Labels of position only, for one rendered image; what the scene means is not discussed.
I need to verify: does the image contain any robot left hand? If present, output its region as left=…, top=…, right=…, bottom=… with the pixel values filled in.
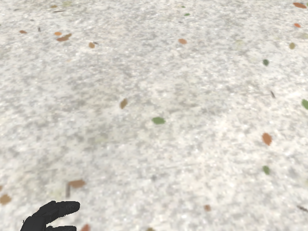
left=20, top=200, right=80, bottom=231

